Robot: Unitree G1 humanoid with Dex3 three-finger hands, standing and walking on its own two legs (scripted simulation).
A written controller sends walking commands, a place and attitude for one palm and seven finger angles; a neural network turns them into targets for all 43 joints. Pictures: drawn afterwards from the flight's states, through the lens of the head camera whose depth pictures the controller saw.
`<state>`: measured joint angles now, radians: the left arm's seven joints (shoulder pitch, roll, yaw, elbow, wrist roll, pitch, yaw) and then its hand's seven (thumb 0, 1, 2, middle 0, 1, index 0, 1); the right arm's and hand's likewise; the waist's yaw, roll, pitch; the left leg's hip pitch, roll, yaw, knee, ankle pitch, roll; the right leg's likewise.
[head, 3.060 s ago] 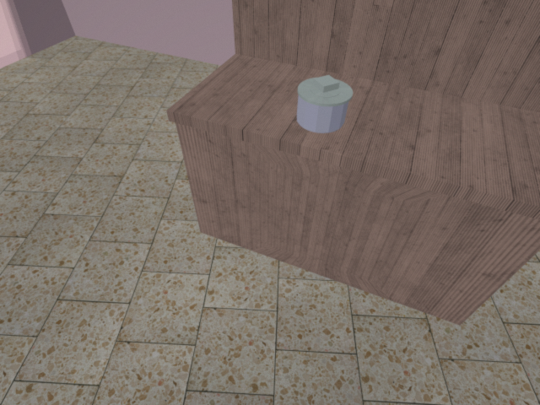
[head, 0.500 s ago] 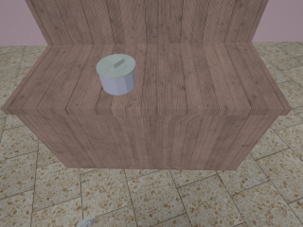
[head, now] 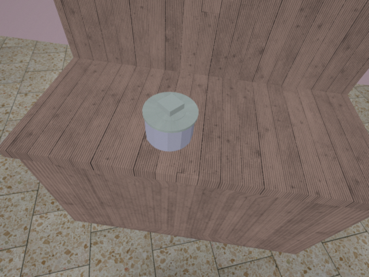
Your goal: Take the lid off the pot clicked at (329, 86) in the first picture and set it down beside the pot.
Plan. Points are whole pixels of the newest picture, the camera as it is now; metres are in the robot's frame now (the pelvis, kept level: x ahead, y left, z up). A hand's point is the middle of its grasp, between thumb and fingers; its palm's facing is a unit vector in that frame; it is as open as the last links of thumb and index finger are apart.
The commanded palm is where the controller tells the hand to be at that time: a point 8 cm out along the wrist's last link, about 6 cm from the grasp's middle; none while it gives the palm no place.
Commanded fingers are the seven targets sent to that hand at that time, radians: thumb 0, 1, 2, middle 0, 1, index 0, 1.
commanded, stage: come to a stop and stand still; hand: left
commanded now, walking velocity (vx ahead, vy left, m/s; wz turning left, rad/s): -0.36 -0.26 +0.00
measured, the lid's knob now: (170, 104) +0.54 +0.09 +0.04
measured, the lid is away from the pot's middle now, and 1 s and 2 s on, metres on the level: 0.00 0.00 0.00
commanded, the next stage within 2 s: look again from close up in 1.50 s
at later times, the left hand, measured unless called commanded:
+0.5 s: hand out of the picture +0.07 +0.15 -0.15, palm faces +0.00 -0.96 -0.27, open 7.4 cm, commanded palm none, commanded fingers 0.00 0.90 0.90 -0.20 -0.30 -0.20 -0.30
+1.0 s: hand out of the picture -0.03 +0.20 -0.17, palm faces +0.07 -0.98 -0.20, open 7.4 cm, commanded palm none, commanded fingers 0.00 0.90 0.90 -0.20 -0.30 -0.20 -0.30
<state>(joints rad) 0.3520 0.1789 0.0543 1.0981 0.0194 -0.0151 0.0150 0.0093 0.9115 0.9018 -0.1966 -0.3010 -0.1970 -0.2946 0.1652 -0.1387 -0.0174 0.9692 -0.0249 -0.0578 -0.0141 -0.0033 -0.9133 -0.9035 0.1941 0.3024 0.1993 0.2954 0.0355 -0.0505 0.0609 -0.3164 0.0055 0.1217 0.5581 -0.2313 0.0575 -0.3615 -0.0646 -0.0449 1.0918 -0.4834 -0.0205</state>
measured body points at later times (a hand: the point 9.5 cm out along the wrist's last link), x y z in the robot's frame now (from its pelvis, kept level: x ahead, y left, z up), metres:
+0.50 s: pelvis +0.02 -0.04 +0.01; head +0.04 -0.07 +0.46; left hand +0.07 +0.20 -0.13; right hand +0.03 -0.27 -0.16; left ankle +0.00 +0.09 -0.69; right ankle +0.02 -0.13 -0.73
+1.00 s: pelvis -0.02 +0.01 +0.01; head -0.03 +0.03 +0.46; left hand -0.04 +0.25 -0.15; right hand -0.03 -0.20 -0.14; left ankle -0.06 +0.11 -0.73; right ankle -0.03 -0.11 -0.68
